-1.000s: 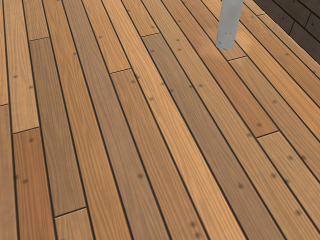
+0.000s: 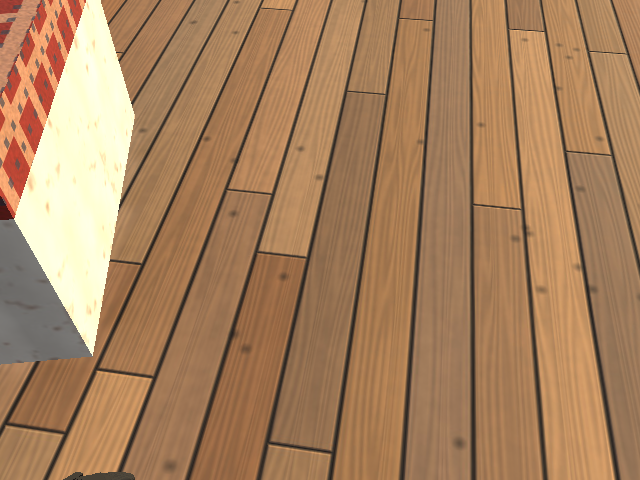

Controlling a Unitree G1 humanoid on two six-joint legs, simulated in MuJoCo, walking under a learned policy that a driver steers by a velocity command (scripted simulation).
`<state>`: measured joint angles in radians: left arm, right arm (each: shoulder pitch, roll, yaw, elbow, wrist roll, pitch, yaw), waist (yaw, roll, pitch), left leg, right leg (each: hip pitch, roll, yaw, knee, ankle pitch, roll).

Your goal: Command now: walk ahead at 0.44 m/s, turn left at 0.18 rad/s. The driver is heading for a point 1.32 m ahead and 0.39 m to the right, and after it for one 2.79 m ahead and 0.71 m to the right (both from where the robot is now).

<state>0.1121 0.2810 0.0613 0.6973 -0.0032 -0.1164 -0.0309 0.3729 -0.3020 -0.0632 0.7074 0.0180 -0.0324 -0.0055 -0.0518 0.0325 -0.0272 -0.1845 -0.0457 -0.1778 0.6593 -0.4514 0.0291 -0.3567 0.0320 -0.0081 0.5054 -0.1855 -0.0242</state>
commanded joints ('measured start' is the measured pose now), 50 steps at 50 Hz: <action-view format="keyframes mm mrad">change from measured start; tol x32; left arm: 1 292 188 58 23 -11 -4 0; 24 400 62 -27 84 -4 28 31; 45 -120 64 -20 -97 -15 44 -28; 50 336 272 76 -32 -18 65 -3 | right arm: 1 -56 -132 -22 -120 20 -44 -9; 18 -412 -38 9 -191 4 -68 55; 24 95 -209 -56 -75 -18 -50 32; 50 -35 -135 -17 23 -35 -18 -28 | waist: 1 140 -223 -44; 19 104 -123 87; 24 -54 247 -444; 35 57 23 63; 50 192 -117 -216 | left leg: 1 -652 18 2 519 -93 -2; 19 -370 67 181 -142 427 19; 22 151 69 181 -145 429 108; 24 647 453 -578 -294 215 322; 31 -13 264 -69 -498 422 232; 44 246 306 225 -495 532 142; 48 304 296 296 -194 1087 84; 50 -51 199 351 352 752 6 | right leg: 1 555 -404 684 -258 -408 -258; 21 401 -242 75 -50 740 -104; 25 -379 -45 144 839 -344 -4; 39 -278 -141 52 206 309 33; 46 -322 -86 -8 76 110 -42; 50 437 -155 206 38 141 -195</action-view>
